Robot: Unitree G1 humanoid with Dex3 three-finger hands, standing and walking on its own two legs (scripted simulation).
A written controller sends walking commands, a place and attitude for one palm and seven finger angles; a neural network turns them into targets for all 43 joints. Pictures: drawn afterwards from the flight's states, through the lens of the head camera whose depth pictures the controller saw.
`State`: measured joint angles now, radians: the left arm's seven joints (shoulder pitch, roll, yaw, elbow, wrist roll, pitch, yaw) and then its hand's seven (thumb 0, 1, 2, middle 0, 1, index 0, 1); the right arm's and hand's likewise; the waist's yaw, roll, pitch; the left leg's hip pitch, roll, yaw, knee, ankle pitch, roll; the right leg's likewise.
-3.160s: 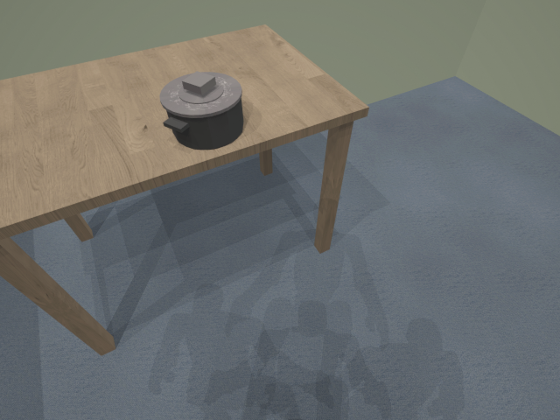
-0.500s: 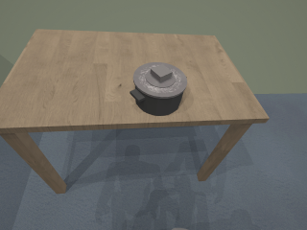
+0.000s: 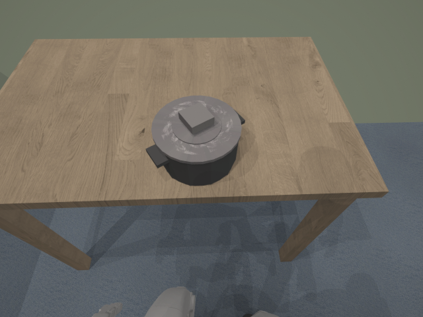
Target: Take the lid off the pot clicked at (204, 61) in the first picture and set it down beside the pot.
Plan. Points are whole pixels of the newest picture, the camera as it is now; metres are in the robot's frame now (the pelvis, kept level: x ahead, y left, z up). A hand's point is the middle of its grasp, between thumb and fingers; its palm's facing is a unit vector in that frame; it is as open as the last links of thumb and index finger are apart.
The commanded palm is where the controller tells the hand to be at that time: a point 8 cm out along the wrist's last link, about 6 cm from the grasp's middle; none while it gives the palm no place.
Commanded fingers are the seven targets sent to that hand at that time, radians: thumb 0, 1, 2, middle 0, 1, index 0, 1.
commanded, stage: come to a stop and stand still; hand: left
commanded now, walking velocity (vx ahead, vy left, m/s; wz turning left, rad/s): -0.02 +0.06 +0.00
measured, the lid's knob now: (196, 117) +0.48 +0.07 +0.09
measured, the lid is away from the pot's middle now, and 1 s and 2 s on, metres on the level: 0.00 0.00 0.00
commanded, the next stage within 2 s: none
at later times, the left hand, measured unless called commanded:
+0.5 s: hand out of the picture -0.01 +0.29 -0.18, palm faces +0.04 -0.97 -0.23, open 7.4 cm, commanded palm none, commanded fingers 0.00 0.90 0.90 -0.20 -0.30 -0.20 -0.30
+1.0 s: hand out of the picture -0.02 +0.33 -0.17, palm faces -0.01 -0.99 -0.17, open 7.4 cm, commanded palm none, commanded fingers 0.00 0.90 0.90 -0.20 -0.30 -0.20 -0.30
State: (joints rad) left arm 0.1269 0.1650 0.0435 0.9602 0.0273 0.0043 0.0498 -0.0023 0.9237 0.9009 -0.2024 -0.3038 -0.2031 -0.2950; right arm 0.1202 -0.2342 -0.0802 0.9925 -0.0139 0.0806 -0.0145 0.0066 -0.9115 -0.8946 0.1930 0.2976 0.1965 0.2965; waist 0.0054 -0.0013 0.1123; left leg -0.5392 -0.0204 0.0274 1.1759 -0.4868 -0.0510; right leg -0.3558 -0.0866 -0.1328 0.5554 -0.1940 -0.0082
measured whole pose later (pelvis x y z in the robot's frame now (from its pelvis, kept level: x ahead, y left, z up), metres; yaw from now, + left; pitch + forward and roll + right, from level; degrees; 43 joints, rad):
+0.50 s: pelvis -0.02 +0.10 -0.01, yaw +0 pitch -2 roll -1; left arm 0.37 0.20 0.01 0.89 0.03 0.04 0.04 0.01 0.91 0.90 -0.20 -0.30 -0.20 -0.29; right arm 0.24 -0.14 -0.02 0.86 0.00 0.05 0.00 0.00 -0.91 -0.89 0.20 0.30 0.20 0.30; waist 0.02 -0.01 0.01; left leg -0.31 -0.07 0.09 0.62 -0.29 0.09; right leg -0.31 -0.02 0.01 0.62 -0.29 0.00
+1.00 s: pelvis -0.03 +0.16 +0.01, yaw -3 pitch -1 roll -2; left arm 0.34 0.16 0.02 1.02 0.02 0.03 0.04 0.01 0.91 0.90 -0.20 -0.30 -0.20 -0.29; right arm 0.35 -0.12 -0.01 1.05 0.00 0.00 -0.02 0.01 -0.91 -0.89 0.20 0.30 0.20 0.30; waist -0.01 -0.02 -0.01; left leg -0.21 -0.13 0.16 0.34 -0.14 0.12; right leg -0.19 -0.03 0.03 0.46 -0.26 -0.03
